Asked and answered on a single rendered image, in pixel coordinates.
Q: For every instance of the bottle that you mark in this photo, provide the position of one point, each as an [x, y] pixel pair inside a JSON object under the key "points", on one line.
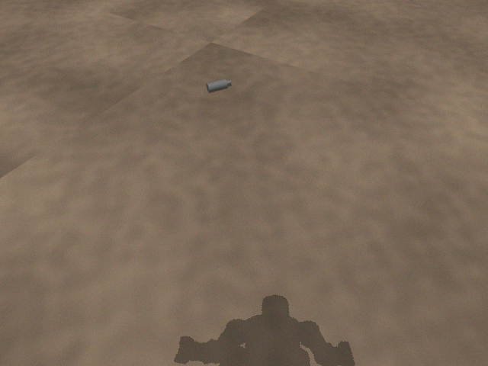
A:
{"points": [[212, 86]]}

